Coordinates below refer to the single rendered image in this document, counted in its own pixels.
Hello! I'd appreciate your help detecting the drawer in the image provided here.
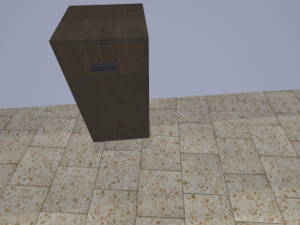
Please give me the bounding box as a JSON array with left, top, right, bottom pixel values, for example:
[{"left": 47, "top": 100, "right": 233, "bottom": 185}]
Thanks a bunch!
[{"left": 57, "top": 43, "right": 144, "bottom": 76}]

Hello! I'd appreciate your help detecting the cabinet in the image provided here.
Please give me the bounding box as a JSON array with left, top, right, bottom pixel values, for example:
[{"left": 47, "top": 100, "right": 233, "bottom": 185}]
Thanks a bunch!
[{"left": 49, "top": 3, "right": 150, "bottom": 143}]

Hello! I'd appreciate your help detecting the handle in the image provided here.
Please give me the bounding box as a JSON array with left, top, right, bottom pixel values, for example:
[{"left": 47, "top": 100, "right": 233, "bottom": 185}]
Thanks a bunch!
[{"left": 90, "top": 59, "right": 117, "bottom": 72}]

